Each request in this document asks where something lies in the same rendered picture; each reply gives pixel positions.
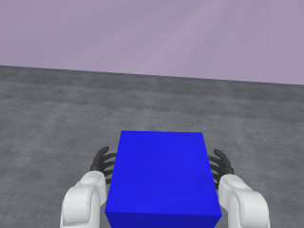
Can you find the robot right forearm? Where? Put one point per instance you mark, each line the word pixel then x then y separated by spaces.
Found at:
pixel 246 208

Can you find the robot left forearm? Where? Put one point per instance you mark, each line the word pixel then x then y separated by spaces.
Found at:
pixel 82 203

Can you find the right robot hand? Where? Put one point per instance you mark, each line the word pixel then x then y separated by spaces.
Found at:
pixel 224 166

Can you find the carton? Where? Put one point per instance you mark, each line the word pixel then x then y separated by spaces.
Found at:
pixel 162 179

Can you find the left robot hand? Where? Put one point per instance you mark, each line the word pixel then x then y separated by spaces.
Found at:
pixel 100 165

